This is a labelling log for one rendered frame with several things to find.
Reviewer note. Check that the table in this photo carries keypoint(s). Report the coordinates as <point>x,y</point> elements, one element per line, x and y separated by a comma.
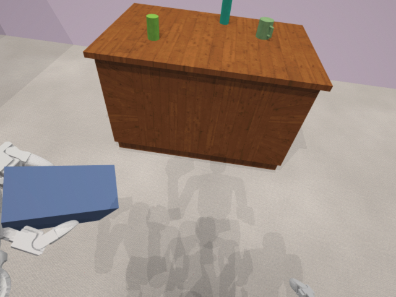
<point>206,90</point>

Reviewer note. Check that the sponge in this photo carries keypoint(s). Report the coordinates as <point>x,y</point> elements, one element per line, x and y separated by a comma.
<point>47,196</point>

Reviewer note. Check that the left robot hand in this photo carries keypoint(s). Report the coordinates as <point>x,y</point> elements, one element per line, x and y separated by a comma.
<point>30,240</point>

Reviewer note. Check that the right robot hand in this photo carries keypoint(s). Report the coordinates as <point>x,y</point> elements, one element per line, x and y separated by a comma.
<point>301,289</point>

